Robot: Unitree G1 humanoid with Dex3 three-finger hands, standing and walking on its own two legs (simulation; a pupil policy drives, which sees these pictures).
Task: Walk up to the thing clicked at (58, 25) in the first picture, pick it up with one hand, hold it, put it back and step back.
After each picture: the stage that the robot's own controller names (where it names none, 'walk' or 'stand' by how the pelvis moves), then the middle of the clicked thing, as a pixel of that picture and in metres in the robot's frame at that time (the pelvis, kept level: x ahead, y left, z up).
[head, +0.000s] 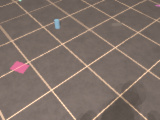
stand; (57, 23) +1.76 +0.31 -0.72
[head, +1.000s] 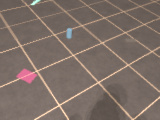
walk; (69, 33) +1.63 +0.10 -0.70
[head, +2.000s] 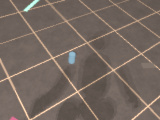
walk; (71, 57) +1.04 +0.02 -0.71
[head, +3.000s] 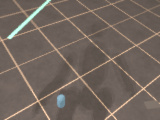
walk; (61, 101) +0.62 +0.10 -0.71
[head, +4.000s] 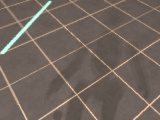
stand; out of the picture +0.41 +0.19 -0.70
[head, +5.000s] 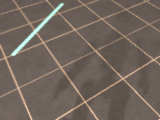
stand; out of the picture +0.35 +0.17 -0.72
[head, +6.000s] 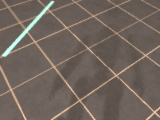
stand; out of the picture +0.34 +0.18 -0.72
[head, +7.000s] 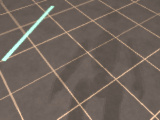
stand; out of the picture +0.33 +0.18 -0.72
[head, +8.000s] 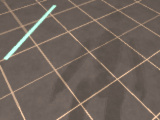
stand; out of the picture +0.33 +0.18 -0.72
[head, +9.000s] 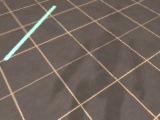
stand; out of the picture +0.33 +0.18 -0.72
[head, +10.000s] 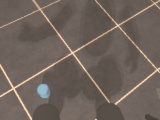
go down; (44, 91) +0.38 +0.18 -0.51
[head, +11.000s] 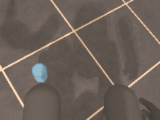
close in; (40, 73) +0.41 +0.18 -0.33
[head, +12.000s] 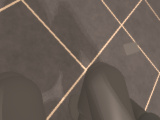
close in; out of the picture +0.40 +0.23 -0.22
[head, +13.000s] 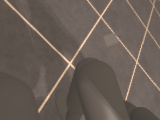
close; out of the picture +0.40 +0.24 -0.22
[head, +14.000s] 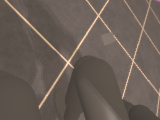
lift; out of the picture +0.40 +0.23 -0.22
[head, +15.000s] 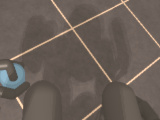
lift; (13, 80) +0.31 +0.24 -0.08
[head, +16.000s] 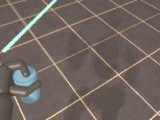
hold; (27, 85) +0.33 +0.18 +0.05
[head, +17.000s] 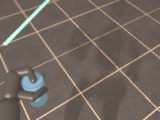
hold; (35, 90) +0.32 +0.17 +0.00
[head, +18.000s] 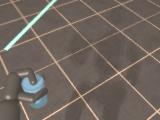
hold; (35, 91) +0.32 +0.17 +0.01
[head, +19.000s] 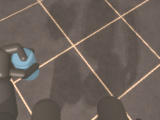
crouch; (26, 65) +0.40 +0.18 -0.07
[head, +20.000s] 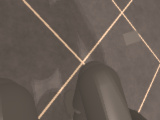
lower; out of the picture +0.42 +0.24 -0.21
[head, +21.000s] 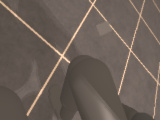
lower; out of the picture +0.44 +0.26 -0.23
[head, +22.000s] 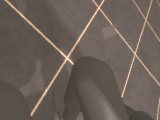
lower; out of the picture +0.43 +0.25 -0.23
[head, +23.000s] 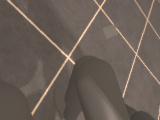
lower; out of the picture +0.43 +0.25 -0.23
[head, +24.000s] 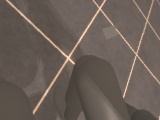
loosen; out of the picture +0.42 +0.23 -0.23
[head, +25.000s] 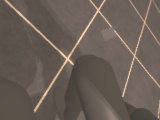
withdraw; out of the picture +0.42 +0.22 -0.23
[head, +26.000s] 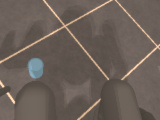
walk; (35, 68) +0.43 +0.18 -0.30
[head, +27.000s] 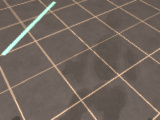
stand; out of the picture +0.36 +0.14 -0.65
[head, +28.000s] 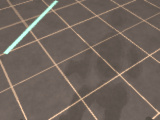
stand; out of the picture +0.37 +0.15 -0.67
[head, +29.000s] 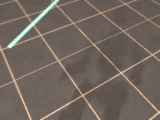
stand; out of the picture +0.38 +0.15 -0.67
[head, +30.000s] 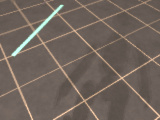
walk; out of the picture +0.38 +0.15 -0.72
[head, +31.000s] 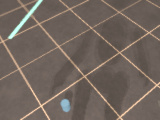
walk; (65, 105) +0.48 +0.17 -0.70
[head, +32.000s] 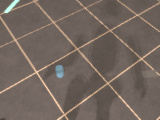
walk; (59, 71) +0.73 +0.16 -0.69
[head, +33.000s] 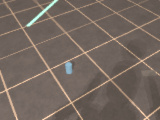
stand; (68, 68) +1.00 +0.19 -0.71
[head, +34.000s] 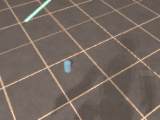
stand; (67, 66) +0.99 +0.14 -0.72
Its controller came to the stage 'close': yes
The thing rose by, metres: 0.71
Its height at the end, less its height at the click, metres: +0.00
